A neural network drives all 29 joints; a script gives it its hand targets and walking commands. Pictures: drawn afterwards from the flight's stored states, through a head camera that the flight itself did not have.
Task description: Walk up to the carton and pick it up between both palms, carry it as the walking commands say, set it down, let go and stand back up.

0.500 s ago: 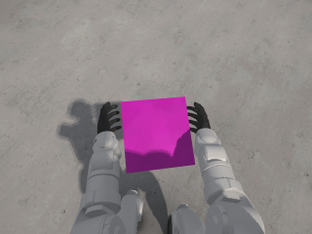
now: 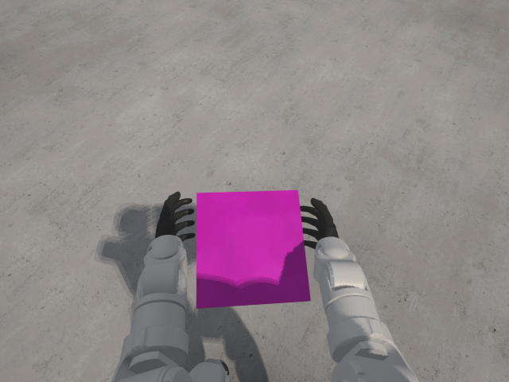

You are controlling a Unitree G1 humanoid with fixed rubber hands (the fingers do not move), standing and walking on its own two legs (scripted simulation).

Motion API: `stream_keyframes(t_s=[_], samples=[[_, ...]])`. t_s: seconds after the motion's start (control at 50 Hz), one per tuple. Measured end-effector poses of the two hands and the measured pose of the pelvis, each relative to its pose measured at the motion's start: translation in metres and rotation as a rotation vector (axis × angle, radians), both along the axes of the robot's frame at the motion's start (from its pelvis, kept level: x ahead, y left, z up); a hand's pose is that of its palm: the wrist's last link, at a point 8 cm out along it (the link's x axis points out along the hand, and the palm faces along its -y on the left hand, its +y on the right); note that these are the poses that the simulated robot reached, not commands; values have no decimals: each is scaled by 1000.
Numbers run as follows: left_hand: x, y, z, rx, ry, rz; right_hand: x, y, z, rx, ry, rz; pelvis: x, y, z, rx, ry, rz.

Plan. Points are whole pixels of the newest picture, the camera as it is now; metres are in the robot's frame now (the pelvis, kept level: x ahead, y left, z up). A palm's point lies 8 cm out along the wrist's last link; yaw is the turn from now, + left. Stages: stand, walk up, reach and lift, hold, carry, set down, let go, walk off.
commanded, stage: reach and lift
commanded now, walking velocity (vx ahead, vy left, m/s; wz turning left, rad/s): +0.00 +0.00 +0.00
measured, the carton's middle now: (247, 253) +0.35 +0.05 -0.10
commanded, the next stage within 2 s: none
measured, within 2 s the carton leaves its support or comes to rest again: neither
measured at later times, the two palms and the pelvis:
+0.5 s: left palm (160, 224) +0.31 +0.18 +0.06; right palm (339, 230) +0.33 -0.08 +0.05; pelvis +0.01 +0.00 +0.02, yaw -1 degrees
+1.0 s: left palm (163, 219) +0.31 +0.17 +0.09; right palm (350, 232) +0.32 -0.09 +0.07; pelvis +0.00 +0.01 +0.02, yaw -1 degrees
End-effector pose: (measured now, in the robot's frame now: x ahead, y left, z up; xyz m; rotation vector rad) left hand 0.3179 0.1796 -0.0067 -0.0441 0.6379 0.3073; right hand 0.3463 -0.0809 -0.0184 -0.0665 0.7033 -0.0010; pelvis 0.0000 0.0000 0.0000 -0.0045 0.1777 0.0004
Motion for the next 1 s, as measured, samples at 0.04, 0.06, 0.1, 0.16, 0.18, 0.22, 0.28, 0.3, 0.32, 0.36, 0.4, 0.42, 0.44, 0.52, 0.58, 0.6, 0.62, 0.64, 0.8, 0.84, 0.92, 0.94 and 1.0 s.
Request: stream_keyframes(t_s=[0.04, 0.06, 0.1, 0.16, 0.18, 0.22, 0.28, 0.3, 0.32, 0.36, 0.4, 0.42, 0.44, 0.52, 0.58, 0.6, 0.62, 0.64, 0.8, 0.84, 0.92, 0.94, 1.0], samples=[[-1, 0, 5, 2, 1, -1, -1, 0, 5, -3, -1, 4, 2, 0, 3, 1, -19, 0], [-1, 1, 8, 2, 1, -1, -1, 1, 8, -4, -1, 5, 3, 0, 4, 2, -29, 0], [-1, 1, 13, 4, 1, -3, -2, 0, 13, -7, -3, 8, 4, -1, 7, 2, -48, -1], [-2, 0, 21, 4, 1, -10, -3, -1, 21, -15, -5, 13, 6, -1, 10, 4, -76, -2], [-2, 0, 23, 4, 1, -13, -3, -1, 24, -17, -6, 13, 7, -1, 11, 4, -85, -3], [-2, -1, 29, 4, 0, -19, -4, -2, 29, -21, -9, 14, 9, -1, 13, 5, -103, -4], [-3, -3, 37, 4, -1, -26, -6, -4, 38, -27, -12, 13, 11, -1, 15, 7, -131, -7], [-3, -3, 40, 4, -2, -28, -6, -4, 41, -28, -13, 13, 11, 0, 16, 8, -140, -8], [-4, -3, 43, 4, -3, -30, -7, -5, 44, -30, -15, 13, 12, 0, 17, 8, -150, -8], [-4, -4, 49, 3, -5, -31, -8, -5, 49, -32, -17, 13, 13, 0, 18, 9, -169, -10], [-5, -4, 55, 4, -8, -31, -9, -5, 55, -33, -19, 15, 13, 0, 19, 11, -188, -12], [-6, -4, 58, 4, -9, -30, -10, -5, 58, -33, -21, 16, 14, 0, 19, 11, -198, -12], [-7, -4, 61, 4, -11, -29, -10, -5, 61, -34, -22, 17, 14, 0, 20, 12, -207, -13], [-10, -2, 72, 5, -15, -22, -13, -3, 71, -34, -25, 24, 15, 0, 21, 14, -242, -14], [-12, -1, 80, 5, -17, -18, -15, -2, 78, -36, -25, 28, 14, 1, 22, 15, -265, -13], [-13, -1, 82, 5, -17, -17, -16, -2, 80, -36, -24, 28, 14, 1, 22, 15, -272, -13], [-14, -1, 84, 5, -16, -16, -16, -1, 82, -36, -24, 28, 14, 1, 22, 15, -278, -12], [-14, -1, 85, 6, -15, -15, -17, -1, 83, -36, -22, 28, 13, 1, 22, 15, -284, -12], [-16, -5, 91, 14, -3, -27, -23, -4, 88, -42, -11, 3, 8, 4, 21, 14, -307, -12], [-15, -6, 92, 16, -2, -34, -24, -5, 89, -45, -12, -5, 7, 5, 21, 13, -308, -13], [-14, -10, 92, 18, -2, -51, -25, -9, 91, -52, -14, -24, 5, 6, 21, 11, -309, -13], [-14, -11, 92, 18, -2, -55, -25, -10, 91, -54, -15, -28, 4, 6, 20, 11, -310, -13], [-13, -14, 92, 18, -1, -69, -26, -13, 92, -58, -18, -43, 3, 8, 20, 9, -310, -13]])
